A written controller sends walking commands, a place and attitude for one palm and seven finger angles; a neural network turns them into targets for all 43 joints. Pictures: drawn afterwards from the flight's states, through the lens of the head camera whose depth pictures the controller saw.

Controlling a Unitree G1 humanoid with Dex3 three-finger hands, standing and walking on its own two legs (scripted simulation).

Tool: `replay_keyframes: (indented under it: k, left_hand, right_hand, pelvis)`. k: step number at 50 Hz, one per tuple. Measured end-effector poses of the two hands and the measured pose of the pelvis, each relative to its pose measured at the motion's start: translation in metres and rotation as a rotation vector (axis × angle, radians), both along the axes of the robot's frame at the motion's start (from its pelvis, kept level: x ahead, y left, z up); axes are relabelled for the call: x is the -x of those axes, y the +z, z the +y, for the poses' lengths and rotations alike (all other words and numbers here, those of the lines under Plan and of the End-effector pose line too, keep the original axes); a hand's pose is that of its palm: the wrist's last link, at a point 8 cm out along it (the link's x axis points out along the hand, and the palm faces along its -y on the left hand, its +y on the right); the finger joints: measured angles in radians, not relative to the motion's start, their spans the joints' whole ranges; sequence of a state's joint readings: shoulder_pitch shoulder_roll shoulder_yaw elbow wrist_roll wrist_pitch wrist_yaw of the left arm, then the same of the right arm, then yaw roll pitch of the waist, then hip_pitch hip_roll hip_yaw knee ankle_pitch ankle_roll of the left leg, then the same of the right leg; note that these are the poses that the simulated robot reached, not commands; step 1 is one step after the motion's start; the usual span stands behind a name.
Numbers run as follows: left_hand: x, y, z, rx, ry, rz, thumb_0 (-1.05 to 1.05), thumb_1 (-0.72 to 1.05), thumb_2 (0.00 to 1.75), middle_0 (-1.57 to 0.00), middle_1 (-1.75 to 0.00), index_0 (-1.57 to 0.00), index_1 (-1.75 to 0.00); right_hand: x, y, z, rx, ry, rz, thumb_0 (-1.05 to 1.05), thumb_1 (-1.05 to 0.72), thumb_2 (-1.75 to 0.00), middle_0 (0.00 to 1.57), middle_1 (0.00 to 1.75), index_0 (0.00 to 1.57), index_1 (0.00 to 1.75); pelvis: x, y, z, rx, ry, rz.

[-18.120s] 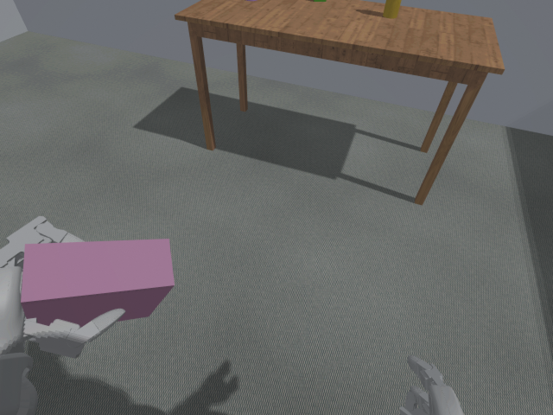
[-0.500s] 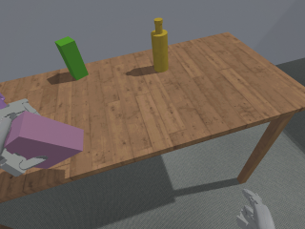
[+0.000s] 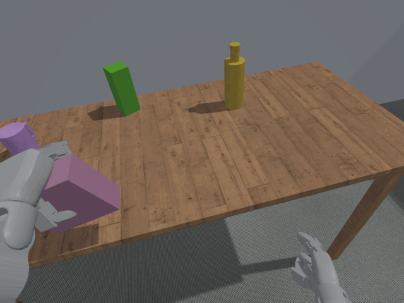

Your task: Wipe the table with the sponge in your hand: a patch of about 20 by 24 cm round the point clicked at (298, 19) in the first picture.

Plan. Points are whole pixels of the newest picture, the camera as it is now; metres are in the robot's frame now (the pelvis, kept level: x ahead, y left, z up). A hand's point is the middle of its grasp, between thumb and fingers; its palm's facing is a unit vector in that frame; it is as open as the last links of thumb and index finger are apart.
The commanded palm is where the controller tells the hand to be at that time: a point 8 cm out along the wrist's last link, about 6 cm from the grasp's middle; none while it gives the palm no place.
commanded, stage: turn the palm down, sponge in hand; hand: left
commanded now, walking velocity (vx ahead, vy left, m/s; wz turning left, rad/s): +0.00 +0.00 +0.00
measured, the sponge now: (73, 201) +0.24 +0.28 +0.12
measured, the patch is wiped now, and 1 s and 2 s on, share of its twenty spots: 0.00 0.00 0.00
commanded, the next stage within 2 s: move the sponge above the wiping area in 0.88 s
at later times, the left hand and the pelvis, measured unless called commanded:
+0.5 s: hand (54, 179) +0.24 +0.30 +0.17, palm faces +0.12 -0.06 -0.99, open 9.6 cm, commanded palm +0.20 +0.29 +0.23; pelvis +0.01 +0.01 +0.01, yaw +0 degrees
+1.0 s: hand (66, 186) +0.24 +0.27 +0.16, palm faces +0.11 -0.05 -0.99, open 9.6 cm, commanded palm +0.20 +0.27 +0.23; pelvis +0.00 -0.01 +0.01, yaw -1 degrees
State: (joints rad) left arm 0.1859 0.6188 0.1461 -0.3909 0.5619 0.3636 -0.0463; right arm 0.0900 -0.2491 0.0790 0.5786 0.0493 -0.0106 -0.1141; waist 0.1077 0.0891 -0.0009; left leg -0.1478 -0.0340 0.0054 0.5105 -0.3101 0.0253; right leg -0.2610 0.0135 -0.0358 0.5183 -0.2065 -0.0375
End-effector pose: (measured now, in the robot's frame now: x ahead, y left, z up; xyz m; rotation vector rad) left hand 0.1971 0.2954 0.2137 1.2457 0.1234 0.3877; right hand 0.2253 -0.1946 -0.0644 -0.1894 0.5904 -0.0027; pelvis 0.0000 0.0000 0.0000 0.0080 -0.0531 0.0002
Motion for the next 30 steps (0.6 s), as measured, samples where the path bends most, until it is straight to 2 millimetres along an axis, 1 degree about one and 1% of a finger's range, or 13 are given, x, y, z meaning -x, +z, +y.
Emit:
replay_keyframes:
  k: [6, 13, 19, 30]
  left_hand:
    - [-0.005, -0.001, 0.000, -0.049, -0.011, 0.040, 0.00, -0.45, 1.02, -0.78, -1.37, -0.78, -1.36]
    - [-0.011, 0.006, 0.004, -0.111, 0.022, 0.043, 0.00, -0.45, 1.02, -0.78, -1.37, -0.78, -1.36]
    - [-0.018, 0.009, 0.005, -0.157, 0.061, 0.074, 0.00, -0.45, 1.02, -0.78, -1.37, -0.78, -1.36]
    - [-0.021, 0.005, -0.009, -0.212, 0.049, 0.122, 0.00, -0.45, 1.02, -0.78, -1.37, -0.78, -1.36]
  right_hand:
    - [-0.012, 0.007, 0.016, 0.003, 0.038, -0.002, 0.01, -0.91, -0.90, 0.20, 0.30, 0.20, 0.30]
    - [-0.022, 0.009, 0.025, 0.003, 0.071, 0.016, 0.01, -0.91, -0.90, 0.20, 0.30, 0.20, 0.30]
    - [-0.028, 0.008, 0.027, -0.008, 0.087, 0.034, 0.01, -0.91, -0.90, 0.20, 0.30, 0.20, 0.30]
    - [-0.031, 0.004, 0.020, -0.027, 0.095, 0.053, 0.01, -0.91, -0.90, 0.20, 0.30, 0.20, 0.30]
  pelvis:
    - [-0.001, 0.003, 0.008, 0.003, -0.001, -0.010]
    - [-0.005, 0.006, 0.012, 0.005, 0.001, -0.013]
    - [-0.006, 0.008, 0.012, 0.003, 0.005, -0.009]
    - [-0.008, 0.008, 0.005, -0.002, -0.001, -0.002]
